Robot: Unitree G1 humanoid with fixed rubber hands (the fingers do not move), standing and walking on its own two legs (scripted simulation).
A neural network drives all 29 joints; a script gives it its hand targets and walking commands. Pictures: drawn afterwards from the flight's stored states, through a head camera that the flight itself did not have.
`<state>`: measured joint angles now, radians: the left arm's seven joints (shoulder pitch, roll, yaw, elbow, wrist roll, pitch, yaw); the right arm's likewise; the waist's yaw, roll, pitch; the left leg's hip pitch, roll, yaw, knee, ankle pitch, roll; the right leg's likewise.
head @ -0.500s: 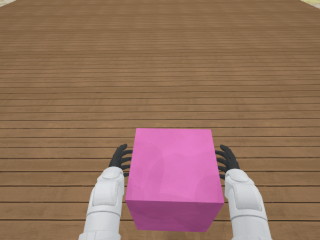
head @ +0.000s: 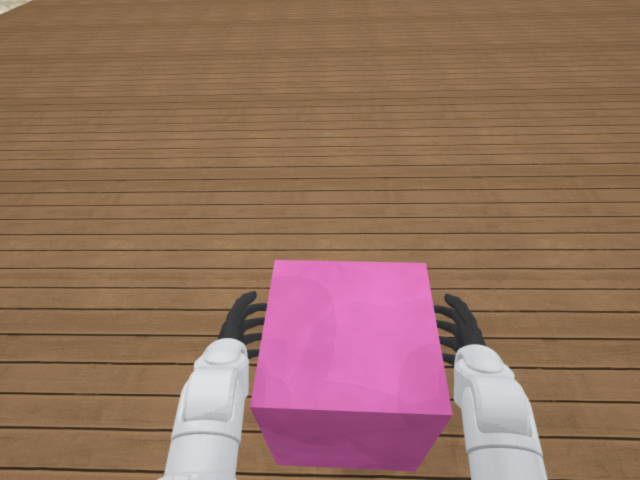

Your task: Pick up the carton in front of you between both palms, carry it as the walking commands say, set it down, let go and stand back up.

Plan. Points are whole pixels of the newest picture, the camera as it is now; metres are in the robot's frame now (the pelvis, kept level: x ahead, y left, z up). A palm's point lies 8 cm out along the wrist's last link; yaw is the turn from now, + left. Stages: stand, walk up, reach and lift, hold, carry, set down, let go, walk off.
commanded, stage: set down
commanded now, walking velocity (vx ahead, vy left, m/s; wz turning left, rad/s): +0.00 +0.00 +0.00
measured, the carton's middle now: (347, 369) +0.30 +0.00 -0.05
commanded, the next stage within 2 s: none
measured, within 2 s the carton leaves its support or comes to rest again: neither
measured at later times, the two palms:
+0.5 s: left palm (236, 360) +0.32 +0.17 -0.08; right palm (424, 352) +0.34 -0.13 -0.08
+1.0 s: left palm (261, 370) +0.39 +0.17 -0.25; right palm (411, 374) +0.39 -0.13 -0.25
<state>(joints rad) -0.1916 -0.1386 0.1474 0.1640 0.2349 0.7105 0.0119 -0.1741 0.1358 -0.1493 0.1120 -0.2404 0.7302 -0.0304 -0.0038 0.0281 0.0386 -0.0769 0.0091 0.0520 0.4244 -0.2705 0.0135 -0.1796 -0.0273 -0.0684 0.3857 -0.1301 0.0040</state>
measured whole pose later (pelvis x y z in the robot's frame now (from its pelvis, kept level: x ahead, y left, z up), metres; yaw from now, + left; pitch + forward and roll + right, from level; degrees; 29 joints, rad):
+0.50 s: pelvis -0.05 -0.02 -0.04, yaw +6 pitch +10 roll +0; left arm -0.70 -0.12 0.53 0.66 0.45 0.31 -0.06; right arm -0.68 0.21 -0.56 0.56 -0.46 0.34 0.00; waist -0.01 0.02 0.16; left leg -0.66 -0.03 -0.04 0.82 -0.34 0.00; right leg -0.72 0.01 -0.01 0.76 -0.22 -0.01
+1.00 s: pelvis -0.05 +0.00 -0.17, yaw +6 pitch +41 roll +0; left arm -0.87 -0.05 0.45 0.66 0.27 0.28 -0.01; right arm -0.80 0.15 -0.54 0.50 -0.30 0.30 -0.03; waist -0.04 0.04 -0.17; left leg -1.60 -0.06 -0.01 1.40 -0.52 0.02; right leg -1.67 0.00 0.02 1.33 -0.37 0.02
